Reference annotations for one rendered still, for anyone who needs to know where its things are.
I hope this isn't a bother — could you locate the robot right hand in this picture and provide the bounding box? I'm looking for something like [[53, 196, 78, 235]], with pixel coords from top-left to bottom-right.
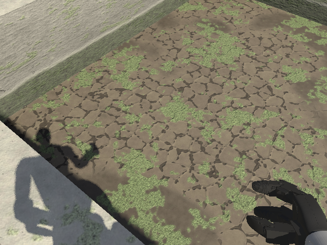
[[246, 180, 327, 245]]

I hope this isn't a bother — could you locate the right robot forearm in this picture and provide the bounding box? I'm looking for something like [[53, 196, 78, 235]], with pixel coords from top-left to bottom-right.
[[305, 231, 327, 245]]

